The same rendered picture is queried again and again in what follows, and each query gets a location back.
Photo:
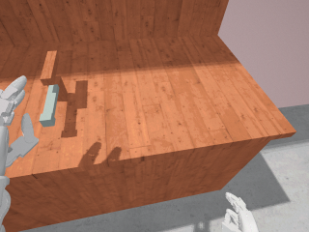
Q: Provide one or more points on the robot right hand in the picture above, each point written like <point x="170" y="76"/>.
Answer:
<point x="243" y="221"/>

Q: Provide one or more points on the robot left forearm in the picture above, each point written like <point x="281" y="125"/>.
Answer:
<point x="5" y="200"/>

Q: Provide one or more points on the tap lever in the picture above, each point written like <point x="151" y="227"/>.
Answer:
<point x="47" y="118"/>

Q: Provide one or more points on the counter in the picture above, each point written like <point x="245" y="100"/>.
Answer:
<point x="152" y="106"/>

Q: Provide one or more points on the robot left hand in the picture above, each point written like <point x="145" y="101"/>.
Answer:
<point x="10" y="99"/>

